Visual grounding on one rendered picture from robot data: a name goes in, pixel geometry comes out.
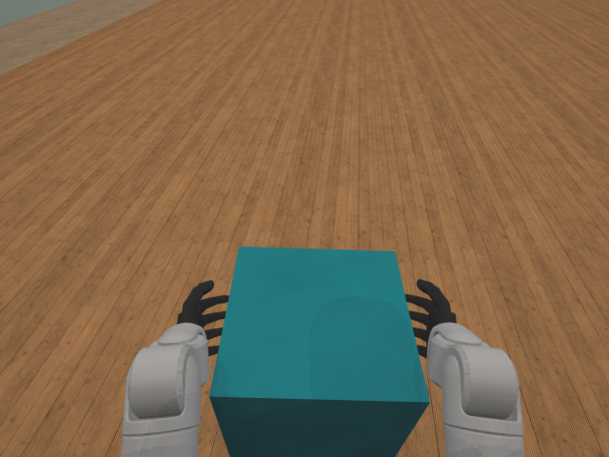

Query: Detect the robot left forearm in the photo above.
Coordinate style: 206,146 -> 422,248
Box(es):
121,323 -> 210,457

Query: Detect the robot right forearm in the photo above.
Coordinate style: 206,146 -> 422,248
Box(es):
427,323 -> 525,457

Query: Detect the carton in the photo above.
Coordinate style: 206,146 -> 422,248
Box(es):
209,247 -> 430,457

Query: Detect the left robot hand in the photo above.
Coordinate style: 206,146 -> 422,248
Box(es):
177,280 -> 229,356

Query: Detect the right robot hand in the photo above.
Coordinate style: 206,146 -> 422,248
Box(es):
405,279 -> 457,359

